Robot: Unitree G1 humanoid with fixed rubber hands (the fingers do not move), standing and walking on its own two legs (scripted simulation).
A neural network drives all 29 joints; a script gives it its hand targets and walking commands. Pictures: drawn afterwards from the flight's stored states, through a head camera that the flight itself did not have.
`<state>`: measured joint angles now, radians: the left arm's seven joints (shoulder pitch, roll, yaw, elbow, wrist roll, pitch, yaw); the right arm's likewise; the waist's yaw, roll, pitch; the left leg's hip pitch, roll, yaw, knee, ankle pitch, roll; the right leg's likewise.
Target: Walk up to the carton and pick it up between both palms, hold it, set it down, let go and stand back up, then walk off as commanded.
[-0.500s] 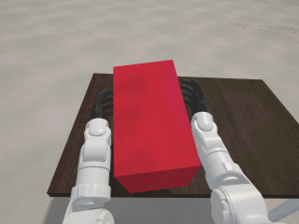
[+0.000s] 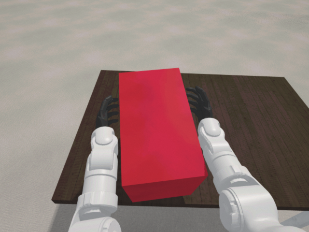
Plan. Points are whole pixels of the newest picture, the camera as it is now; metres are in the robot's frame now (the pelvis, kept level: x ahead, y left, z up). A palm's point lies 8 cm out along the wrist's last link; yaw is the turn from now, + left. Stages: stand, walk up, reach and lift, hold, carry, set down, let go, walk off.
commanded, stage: set down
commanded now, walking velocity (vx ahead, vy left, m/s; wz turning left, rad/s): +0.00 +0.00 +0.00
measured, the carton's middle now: (155, 135) +0.39 +0.00 +0.04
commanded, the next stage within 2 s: none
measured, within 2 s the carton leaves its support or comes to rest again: neither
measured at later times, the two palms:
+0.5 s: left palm (109, 130) +0.37 +0.13 +0.08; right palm (202, 118) +0.42 -0.14 +0.08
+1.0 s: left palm (109, 130) +0.37 +0.13 +0.07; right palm (203, 118) +0.42 -0.14 +0.08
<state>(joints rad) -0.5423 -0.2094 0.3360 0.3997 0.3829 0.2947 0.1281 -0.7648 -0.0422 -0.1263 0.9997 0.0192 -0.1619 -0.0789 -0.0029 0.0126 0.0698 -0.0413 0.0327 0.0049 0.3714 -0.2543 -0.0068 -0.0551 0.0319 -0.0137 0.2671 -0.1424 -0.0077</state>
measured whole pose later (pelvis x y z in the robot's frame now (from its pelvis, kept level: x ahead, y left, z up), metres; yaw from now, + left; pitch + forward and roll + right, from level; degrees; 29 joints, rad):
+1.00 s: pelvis +0.00 -0.01 +0.00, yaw +0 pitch +4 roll -1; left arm -0.60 -0.26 0.45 0.56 0.41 0.13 0.15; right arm -0.79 -0.06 -0.28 1.06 -0.16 -0.20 0.00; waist 0.04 0.02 0.01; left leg -0.19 0.04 0.01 0.37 -0.24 -0.02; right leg -0.21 0.04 -0.02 0.27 -0.12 -0.02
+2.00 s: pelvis +0.01 -0.01 +0.00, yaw +0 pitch +5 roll -1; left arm -0.60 -0.27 0.49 0.59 0.48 0.02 0.13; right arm -0.79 -0.04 -0.35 1.07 -0.23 -0.23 0.03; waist 0.04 0.00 0.01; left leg -0.21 0.04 0.01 0.37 -0.24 -0.02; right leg -0.23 0.04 -0.02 0.27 -0.13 -0.02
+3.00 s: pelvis +0.00 -0.02 -0.01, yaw +0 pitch +14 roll +0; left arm -0.64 -0.08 0.30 0.98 0.13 -0.27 0.22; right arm -0.84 -0.13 -0.06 1.27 0.13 -0.33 -0.04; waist 0.09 0.00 -0.09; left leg -0.42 0.04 0.01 0.38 -0.21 -0.03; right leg -0.47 0.04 -0.02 0.36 -0.13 -0.04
